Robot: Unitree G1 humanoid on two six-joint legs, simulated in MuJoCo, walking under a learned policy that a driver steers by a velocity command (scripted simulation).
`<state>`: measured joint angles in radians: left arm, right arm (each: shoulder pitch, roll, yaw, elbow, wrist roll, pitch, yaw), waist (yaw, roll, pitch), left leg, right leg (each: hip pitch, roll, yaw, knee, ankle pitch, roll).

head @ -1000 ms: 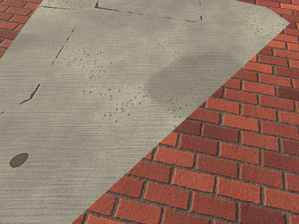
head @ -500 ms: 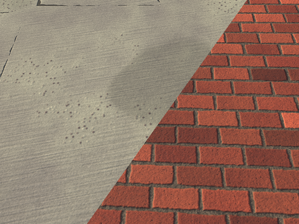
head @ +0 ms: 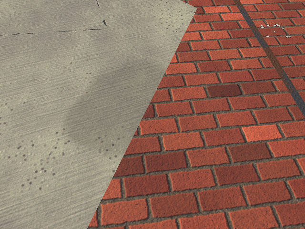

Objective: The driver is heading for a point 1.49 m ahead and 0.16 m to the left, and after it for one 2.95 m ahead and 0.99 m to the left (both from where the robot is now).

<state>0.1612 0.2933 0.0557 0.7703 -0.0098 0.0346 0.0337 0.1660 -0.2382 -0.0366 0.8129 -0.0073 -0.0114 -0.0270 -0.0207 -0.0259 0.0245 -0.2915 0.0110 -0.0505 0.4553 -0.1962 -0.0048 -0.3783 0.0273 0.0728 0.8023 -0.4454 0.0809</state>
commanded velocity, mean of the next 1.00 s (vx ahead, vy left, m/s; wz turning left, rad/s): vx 0.00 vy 0.00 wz -0.03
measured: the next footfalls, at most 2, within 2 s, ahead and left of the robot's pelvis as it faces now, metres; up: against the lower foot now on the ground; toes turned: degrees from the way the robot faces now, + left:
right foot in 0.08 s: +0.03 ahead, -0.14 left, +0.00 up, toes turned +3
right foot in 1.92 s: +0.45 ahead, -0.12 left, +0.00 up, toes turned -1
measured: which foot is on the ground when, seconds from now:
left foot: down 0.00-1.00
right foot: up 0.00-0.06, down 0.08-1.00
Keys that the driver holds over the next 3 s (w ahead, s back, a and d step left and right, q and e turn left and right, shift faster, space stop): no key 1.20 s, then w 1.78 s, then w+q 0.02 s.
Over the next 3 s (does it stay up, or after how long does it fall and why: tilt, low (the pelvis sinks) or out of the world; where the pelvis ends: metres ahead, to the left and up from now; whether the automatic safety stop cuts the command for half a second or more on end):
stays up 0.89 0.00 -0.01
